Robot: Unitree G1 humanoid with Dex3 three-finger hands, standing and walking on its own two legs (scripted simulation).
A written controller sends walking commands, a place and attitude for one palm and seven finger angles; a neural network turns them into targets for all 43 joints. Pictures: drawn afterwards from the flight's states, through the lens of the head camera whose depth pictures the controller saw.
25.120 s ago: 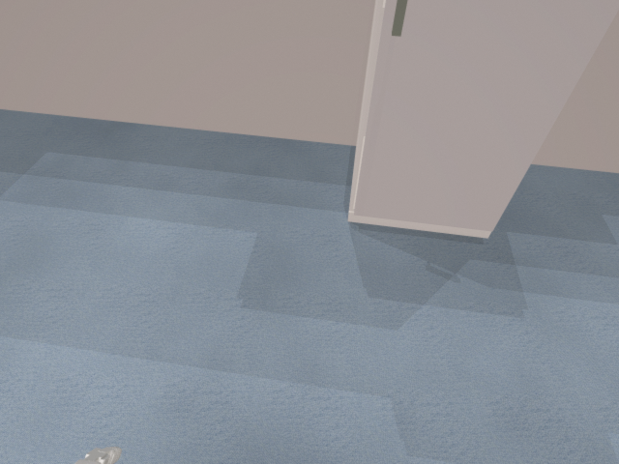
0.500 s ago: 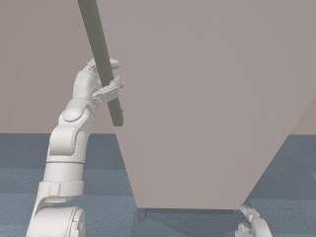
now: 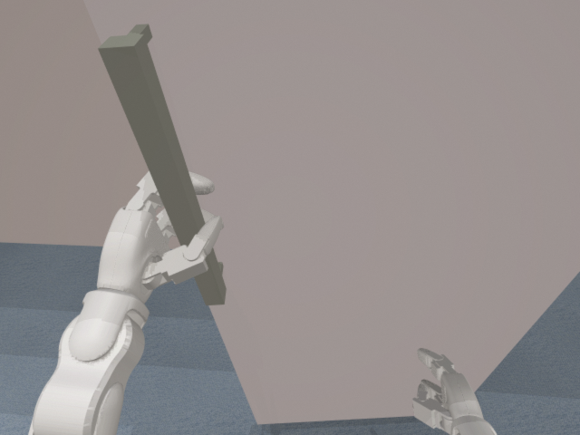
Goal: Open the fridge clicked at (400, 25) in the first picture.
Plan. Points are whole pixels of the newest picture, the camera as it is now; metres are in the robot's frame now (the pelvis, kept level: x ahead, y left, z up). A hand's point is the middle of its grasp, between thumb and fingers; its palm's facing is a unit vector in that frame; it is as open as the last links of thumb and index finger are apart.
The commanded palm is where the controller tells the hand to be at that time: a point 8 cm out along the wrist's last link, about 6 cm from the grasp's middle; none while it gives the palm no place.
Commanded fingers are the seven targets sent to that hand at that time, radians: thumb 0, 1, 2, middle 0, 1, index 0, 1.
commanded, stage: walk backward, drawing the door open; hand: left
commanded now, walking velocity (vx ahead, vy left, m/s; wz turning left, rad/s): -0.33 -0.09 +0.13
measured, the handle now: (187, 196) +0.30 +0.13 +0.24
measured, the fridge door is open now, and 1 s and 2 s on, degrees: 7 20 52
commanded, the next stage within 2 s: none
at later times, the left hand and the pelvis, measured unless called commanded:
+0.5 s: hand (203, 276) +0.23 +0.10 +0.20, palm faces +0.29 -0.92 -0.28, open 7.1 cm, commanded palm +0.18 +0.15 +0.21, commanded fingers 0.00 0.90 0.90 -0.45 -1.40 -0.45 -1.40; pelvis -0.04 -0.06 +0.00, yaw +5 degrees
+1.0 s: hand (213, 359) +0.15 +0.07 +0.20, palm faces +0.39 -0.88 -0.28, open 7.6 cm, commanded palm +0.10 +0.11 +0.20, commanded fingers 0.00 0.90 0.90 -0.45 -1.40 -0.45 -1.40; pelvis -0.12 -0.14 -0.01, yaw +16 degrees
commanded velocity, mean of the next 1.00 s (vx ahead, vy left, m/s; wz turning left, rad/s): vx -0.27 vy -0.13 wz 0.30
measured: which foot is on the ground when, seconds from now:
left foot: down 0.00-0.20, up 0.22-0.64, down 0.66-0.90, up 0.92-1.00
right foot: down 0.00-0.04, up 0.06-0.14, down 0.16-0.68, up 0.70-0.86, down 0.88-1.00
